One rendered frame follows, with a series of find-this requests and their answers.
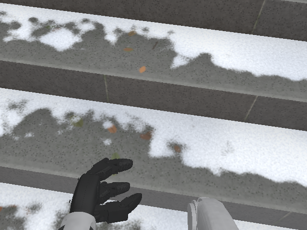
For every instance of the left robot forearm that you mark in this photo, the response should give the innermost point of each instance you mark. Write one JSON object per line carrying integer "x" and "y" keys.
{"x": 78, "y": 221}

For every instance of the right robot thigh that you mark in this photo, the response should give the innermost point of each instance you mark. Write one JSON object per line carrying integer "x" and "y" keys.
{"x": 209, "y": 214}

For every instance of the left robot hand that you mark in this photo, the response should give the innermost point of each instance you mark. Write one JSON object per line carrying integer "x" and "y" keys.
{"x": 90, "y": 193}

